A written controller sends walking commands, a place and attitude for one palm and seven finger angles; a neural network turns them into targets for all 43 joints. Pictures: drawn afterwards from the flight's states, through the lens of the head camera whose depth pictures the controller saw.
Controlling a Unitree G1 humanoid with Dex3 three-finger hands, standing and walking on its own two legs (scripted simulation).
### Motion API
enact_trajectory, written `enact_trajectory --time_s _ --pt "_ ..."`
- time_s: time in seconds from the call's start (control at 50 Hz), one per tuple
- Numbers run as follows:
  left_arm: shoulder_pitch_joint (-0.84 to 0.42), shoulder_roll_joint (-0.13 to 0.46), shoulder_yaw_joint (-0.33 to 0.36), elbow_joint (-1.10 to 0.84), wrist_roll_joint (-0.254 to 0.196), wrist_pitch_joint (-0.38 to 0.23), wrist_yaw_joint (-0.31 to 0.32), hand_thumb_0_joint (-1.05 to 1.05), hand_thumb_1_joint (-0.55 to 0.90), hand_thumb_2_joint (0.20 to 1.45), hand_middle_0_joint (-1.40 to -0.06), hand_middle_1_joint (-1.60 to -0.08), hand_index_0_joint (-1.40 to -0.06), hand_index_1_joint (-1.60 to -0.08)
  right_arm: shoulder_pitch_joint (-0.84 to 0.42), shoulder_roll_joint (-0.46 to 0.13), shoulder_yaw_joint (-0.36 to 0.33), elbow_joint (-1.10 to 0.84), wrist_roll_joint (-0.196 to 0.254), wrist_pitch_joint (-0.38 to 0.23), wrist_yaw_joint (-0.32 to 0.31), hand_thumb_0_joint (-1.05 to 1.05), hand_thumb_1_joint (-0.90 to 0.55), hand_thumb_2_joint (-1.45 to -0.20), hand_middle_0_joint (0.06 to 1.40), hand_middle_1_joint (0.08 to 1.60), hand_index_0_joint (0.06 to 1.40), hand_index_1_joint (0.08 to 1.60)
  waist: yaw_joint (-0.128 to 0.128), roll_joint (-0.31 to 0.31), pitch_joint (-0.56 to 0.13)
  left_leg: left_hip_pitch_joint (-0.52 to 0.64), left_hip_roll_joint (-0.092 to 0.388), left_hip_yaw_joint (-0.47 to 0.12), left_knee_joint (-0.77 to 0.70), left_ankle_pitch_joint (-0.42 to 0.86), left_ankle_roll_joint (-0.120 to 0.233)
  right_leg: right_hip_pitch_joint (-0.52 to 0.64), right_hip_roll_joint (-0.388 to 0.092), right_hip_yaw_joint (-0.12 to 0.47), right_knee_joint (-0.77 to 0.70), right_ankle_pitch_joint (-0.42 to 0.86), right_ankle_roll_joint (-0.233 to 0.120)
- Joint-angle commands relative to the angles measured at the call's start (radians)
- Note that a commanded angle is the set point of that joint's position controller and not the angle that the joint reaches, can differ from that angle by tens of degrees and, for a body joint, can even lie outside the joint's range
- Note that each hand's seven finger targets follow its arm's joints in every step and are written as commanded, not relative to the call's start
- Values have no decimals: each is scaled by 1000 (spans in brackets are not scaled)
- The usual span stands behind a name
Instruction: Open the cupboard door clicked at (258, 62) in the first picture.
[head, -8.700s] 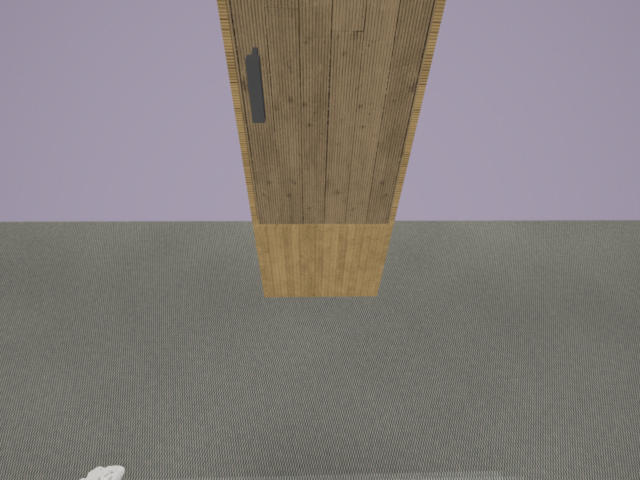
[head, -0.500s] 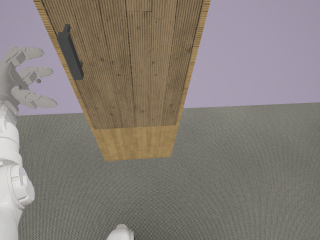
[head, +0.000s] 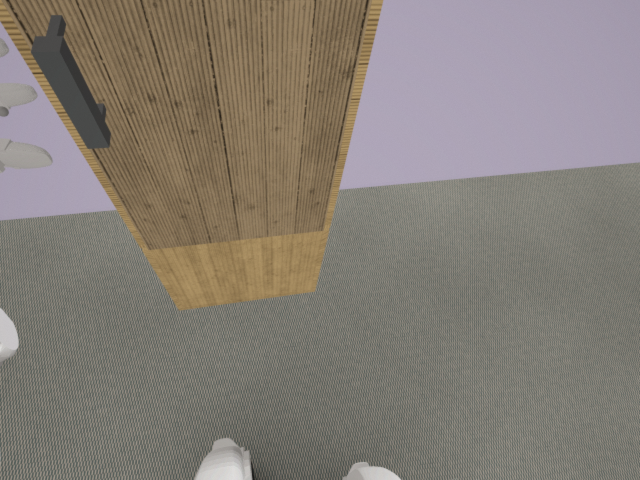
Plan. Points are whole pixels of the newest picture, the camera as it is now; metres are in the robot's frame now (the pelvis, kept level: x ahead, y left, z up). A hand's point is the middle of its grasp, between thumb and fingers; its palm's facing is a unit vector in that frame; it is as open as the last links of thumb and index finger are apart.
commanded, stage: move the hooked fingers beside the handle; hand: left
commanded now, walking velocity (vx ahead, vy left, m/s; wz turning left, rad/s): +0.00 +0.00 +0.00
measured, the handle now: (79, 85) +0.55 +0.25 +0.13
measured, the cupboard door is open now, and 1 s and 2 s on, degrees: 0 0 0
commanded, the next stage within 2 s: slide the fingers in behind the handle in 0.74 s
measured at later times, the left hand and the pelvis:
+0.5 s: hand (10, 117) +0.50 +0.30 +0.14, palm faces +0.12 -0.99 +0.01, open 14.0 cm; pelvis +0.01 +0.01 +0.00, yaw +0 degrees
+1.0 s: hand (9, 119) +0.49 +0.30 +0.14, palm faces +0.11 -0.99 +0.01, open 14.0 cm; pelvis +0.00 +0.00 +0.00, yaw +0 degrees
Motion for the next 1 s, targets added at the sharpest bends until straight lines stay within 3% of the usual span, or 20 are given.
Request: enact_trajectory --time_s 0.0,0.02,0.06,0.2,0.26,0.3,0.32,0.36,0.42,0.48,0.52,0.54,0.58,0.62,0.66,0.82,0.88,0.92,0.96,0.98 --pt "-374 313 42 -244 -25 -65 -14 0 -500 300 -300 -1200 -300 -1200 153 -192 -76 -61 -9 -2 -11 0 -900 -900 200 300 200 300 21 188 -470 589 -58 -56 -20 345 41 -93 47 6 -97 384 -13" --pt "-339 316 53 -232 -28 -62 -17 0 -500 300 -300 -1200 -300 -1200 150 -191 -77 -66 -8 2 -9 0 -900 -900 200 300 200 300 28 187 -460 578 -59 -50 -16 340 41 -95 48 5 -98 382 -13" --pt "-352 312 48 -230 -33 -55 -20 0 -500 300 -300 -1200 -300 -1200 148 -193 -76 -69 -6 10 -8 0 -900 -900 200 300 200 300 19 166 -429 546 -60 -47 -20 314 44 -96 49 3 -99 371 -10" --pt "-398 291 45 -321 -34 -82 2 0 -500 300 -300 -1200 -300 -1200 148 -191 -83 -62 -10 15 -4 0 -900 -900 200 300 200 300 12 225 -460 635 -50 -71 -19 328 37 -149 55 -7 -95 331 -20" --pt "-395 249 14 -296 -36 -72 8 0 -500 300 -300 -1200 -300 -1200 143 -188 -80 -59 -9 11 -2 0 -900 -900 200 300 200 300 7 216 -428 621 -51 -76 -26 295 35 -163 53 -12 -101 298 -21" --pt "-392 272 32 -291 -32 -70 16 0 -500 300 -300 -1200 -300 -1200 145 -190 -79 -58 -10 10 -4 0 -900 -900 200 300 200 300 14 217 -443 631 -49 -80 -26 305 34 -160 52 -13 -96 301 -23" --pt "-403 243 8 -310 -33 -69 17 0 -500 300 -300 -1200 -300 -1200 139 -186 -78 -60 -10 8 -2 0 -900 -900 200 300 200 300 9 235 -440 638 -50 -79 -26 316 33 -162 52 -13 -96 310 -23" --pt "-383 251 15 -284 -31 -57 21 0 -500 300 -300 -1200 -300 -1200 140 -188 -77 -63 -9 9 -1 0 -900 -900 200 300 200 300 8 187 -424 609 -49 -76 -26 300 35 -153 52 -13 -96 309 -21" --pt "-397 272 29 -279 -26 -62 28 0 -500 300 -300 -1200 -300 -1200 135 -188 -74 -69 -10 8 0 0 -900 -900 200 300 200 300 11 198 -422 594 -52 -73 -26 287 35 -147 50 -10 -93 304 -20" --pt "-387 254 19 -297 -28 -73 28 0 -500 300 -300 -1200 -300 -1200 136 -185 -73 -77 -11 7 2 0 -900 -900 200 300 200 300 14 208 -441 609 -54 -70 -19 315 36 -138 52 -8 -86 328 -23" --pt "-371 281 39 -257 -28 -70 27 0 -500 300 -300 -1200 -300 -1200 132 -188 -73 -76 -7 11 1 0 -900 -900 200 300 200 300 13 166 -421 575 -53 -69 -19 294 37 -127 51 -7 -90 325 -18" --pt "-381 271 25 -251 -27 -67 23 0 -500 300 -300 -1200 -300 -1200 132 -189 -73 -76 -6 12 -1 0 -900 -900 200 300 200 300 4 151 -407 563 -52 -69 -21 284 38 -130 50 -6 -90 322 -16" --pt "-411 232 -7 -279 -30 -73 19 0 -500 300 -300 -1200 -300 -1200 132 -184 -73 -75 -8 8 -2 0 -900 -900 200 300 200 300 -2 190 -409 587 -53 -68 -20 281 38 -148 51 -6 -91 310 -19" --pt "-382 279 36 -291 -33 -80 19 0 -500 300 -300 -1200 -300 -1200 134 -190 -77 -74 -8 10 -2 0 -900 -900 200 300 200 300 17 193 -452 602 -52 -72 -17 299 35 -131 51 -6 -87 321 -20" --pt "-375 236 3 -262 -40 -70 11 0 -500 300 -300 -1200 -300 -1200 126 -185 -74 -74 -5 10 -1 0 -900 -900 200 300 200 300 6 175 -408 569 -54 -63 -19 270 38 -135 50 -4 -95 310 -16" --pt "-415 312 36 -249 -26 -76 13 0 -500 300 -300 -1200 -300 -1200 131 -192 -70 -67 -3 12 -8 0 -900 -900 200 300 200 300 0 175 -402 523 -56 -62 -14 235 42 -132 48 6 -94 291 -14" --pt "-444 237 -17 -301 -33 -91 9 0 -500 300 -300 -1200 -300 -1200 137 -185 -75 -61 -8 5 -8 0 -900 -900 200 300 200 300 -12 222 -434 592 -53 -70 -9 255 39 -164 52 0 -92 281 -21" --pt "-416 246 4 -291 -47 -86 7 0 -500 300 -300 -1200 -300 -1200 138 -188 -77 -56 -6 4 -7 0 -900 -900 200 300 200 300 -2 202 -457 591 -51 -70 -8 268 39 -146 52 1 -93 300 -18" --pt "-396 224 -11 -250 -53 -64 2 0 -500 300 -300 -1200 -300 -1200 135 -187 -74 -57 -5 4 -4 0 -900 -900 200 300 200 300 -3 178 -410 552 -54 -66 -15 239 41 -149 50 -2 -99 284 -16" --pt "-390 242 9 -246 -54 -60 5 0 -500 300 -300 -1200 -300 -1200 141 -188 -73 -56 -7 4 -6 0 -900 -900 200 300 200 300 4 160 -417 540 -57 -63 -13 243 45 -129 51 1 -96 298 -17"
